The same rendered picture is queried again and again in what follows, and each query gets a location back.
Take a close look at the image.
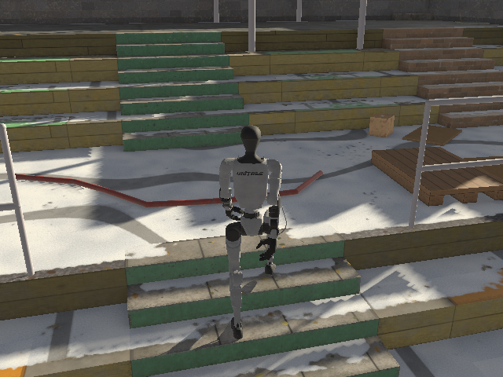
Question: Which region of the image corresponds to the left robot forearm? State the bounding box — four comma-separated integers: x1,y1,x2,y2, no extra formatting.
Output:
219,188,233,210

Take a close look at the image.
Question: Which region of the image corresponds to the right robot thigh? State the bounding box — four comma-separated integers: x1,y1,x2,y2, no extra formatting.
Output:
263,209,280,234

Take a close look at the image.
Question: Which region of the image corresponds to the robot left hand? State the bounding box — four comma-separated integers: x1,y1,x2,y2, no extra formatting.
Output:
226,205,244,221

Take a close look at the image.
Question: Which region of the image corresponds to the left robot thigh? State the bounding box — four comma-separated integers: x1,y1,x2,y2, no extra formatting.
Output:
226,221,243,286

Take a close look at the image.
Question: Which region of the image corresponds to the left robot upper arm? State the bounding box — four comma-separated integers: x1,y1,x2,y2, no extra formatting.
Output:
219,158,235,199

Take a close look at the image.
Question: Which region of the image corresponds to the robot right hand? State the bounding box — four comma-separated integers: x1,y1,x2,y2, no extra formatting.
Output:
256,237,277,261

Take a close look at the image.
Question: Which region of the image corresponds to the robot thigh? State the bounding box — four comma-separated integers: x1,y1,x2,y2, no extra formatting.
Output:
263,209,280,234
226,221,243,286

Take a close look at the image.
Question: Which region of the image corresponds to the right robot upper arm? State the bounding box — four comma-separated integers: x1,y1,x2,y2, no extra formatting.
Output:
266,159,282,205

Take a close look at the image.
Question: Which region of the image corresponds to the right robot forearm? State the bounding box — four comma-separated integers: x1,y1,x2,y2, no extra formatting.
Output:
269,194,281,239

